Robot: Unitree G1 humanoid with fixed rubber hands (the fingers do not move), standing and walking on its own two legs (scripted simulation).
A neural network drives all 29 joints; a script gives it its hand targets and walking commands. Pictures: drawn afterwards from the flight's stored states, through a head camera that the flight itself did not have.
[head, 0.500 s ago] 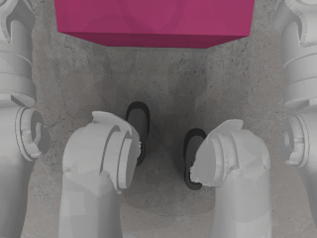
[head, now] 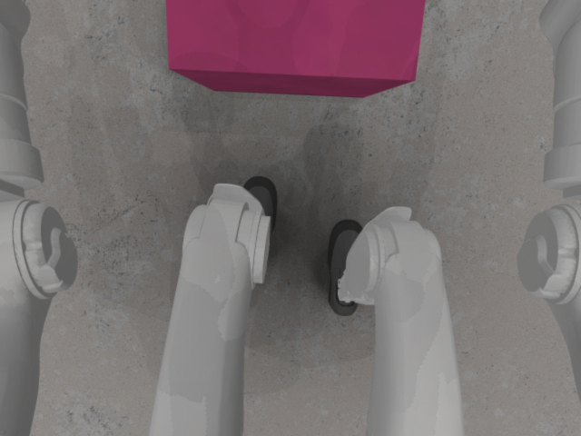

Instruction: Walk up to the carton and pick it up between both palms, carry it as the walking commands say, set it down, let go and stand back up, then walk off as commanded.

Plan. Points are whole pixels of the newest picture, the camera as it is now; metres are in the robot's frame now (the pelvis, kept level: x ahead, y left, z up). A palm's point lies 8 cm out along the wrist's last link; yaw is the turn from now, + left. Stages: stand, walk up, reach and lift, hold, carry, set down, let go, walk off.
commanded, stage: set down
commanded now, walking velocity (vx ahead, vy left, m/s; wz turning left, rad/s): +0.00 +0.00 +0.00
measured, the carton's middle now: (293, 5) +0.57 +0.07 -0.35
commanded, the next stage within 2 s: let go in 0.68 s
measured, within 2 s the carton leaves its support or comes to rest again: neither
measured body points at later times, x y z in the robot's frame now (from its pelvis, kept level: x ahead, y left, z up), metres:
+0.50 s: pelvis +0.02 +0.00 +0.13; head +0.37 +0.05 +0.39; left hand +0.54 +0.33 +0.02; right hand +0.61 -0.15 +0.03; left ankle +0.17 +0.10 -0.45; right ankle +0.10 -0.10 -0.45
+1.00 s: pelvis +0.07 +0.02 +0.21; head +0.35 +0.06 +0.56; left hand +0.50 +0.32 +0.09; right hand +0.55 -0.16 +0.10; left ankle +0.17 +0.10 -0.45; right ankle +0.10 -0.10 -0.45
